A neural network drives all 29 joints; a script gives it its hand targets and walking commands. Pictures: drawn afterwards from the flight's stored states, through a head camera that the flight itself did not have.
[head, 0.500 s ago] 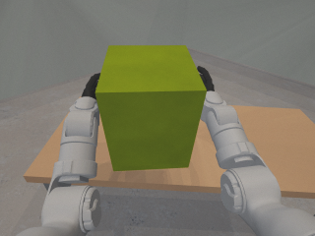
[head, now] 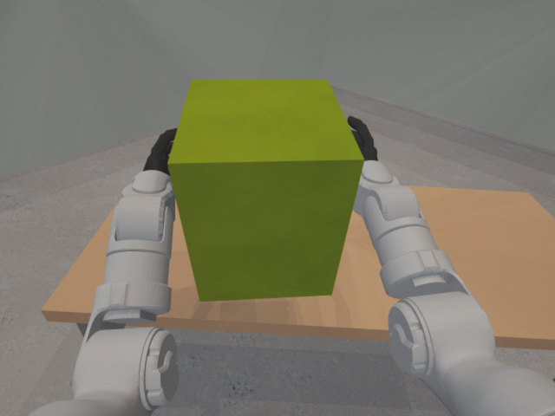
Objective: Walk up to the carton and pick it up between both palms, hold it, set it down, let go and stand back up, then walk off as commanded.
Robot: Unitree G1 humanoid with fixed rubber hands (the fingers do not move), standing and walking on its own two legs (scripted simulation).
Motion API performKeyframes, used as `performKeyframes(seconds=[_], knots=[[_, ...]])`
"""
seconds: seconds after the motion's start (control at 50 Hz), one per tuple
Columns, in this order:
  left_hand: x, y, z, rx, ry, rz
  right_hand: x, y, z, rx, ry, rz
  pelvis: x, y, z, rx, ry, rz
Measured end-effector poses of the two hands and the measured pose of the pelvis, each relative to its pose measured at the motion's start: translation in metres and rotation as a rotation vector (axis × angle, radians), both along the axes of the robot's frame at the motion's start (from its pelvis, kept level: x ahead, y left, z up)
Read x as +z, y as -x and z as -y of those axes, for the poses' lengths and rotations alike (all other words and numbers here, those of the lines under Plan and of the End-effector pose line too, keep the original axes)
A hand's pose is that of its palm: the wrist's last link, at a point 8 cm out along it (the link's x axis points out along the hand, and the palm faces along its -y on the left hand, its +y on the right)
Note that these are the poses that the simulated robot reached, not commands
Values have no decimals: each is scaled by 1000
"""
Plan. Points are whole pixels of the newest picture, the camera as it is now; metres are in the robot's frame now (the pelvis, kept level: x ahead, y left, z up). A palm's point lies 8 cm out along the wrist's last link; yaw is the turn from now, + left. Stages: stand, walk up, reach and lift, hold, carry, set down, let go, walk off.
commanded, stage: hold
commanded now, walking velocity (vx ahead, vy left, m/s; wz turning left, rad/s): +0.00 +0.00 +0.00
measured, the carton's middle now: (263, 190) +0.37 +0.02 +0.19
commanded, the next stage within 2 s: none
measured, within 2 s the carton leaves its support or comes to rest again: neither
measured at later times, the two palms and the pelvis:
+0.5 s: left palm (158, 180) +0.36 +0.17 +0.22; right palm (363, 168) +0.38 -0.12 +0.23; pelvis +0.00 +0.00 +0.00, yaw +0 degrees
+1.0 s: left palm (158, 180) +0.36 +0.17 +0.22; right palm (363, 168) +0.38 -0.12 +0.23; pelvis +0.00 +0.00 +0.00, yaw +0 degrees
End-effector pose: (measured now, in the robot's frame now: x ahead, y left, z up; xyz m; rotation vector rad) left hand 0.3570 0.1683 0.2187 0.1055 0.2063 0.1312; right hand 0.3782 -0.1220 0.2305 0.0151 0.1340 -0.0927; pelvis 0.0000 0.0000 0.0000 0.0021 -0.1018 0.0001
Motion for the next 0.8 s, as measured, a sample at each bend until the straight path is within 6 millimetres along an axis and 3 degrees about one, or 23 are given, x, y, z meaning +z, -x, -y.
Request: performKeyframes(seconds=[0.8], knots=[[-1, 0, 0, -1, 1, -1, 0, 0, 0, 0, 1, 0, 0, 0, 0, 0, 0, 1]])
